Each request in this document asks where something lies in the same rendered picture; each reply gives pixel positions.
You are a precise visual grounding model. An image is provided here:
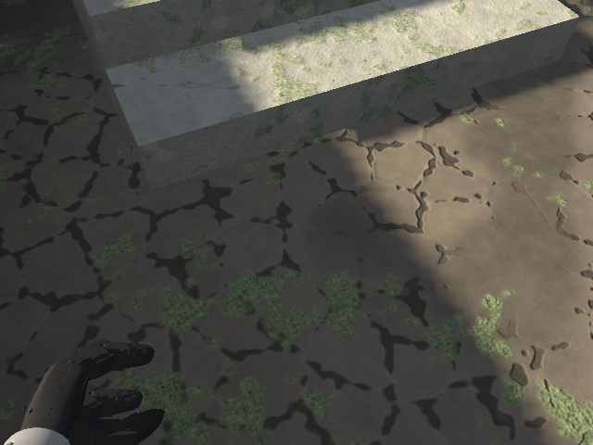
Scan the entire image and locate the left robot hand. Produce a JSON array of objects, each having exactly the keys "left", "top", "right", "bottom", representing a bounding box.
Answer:
[{"left": 20, "top": 338, "right": 165, "bottom": 445}]

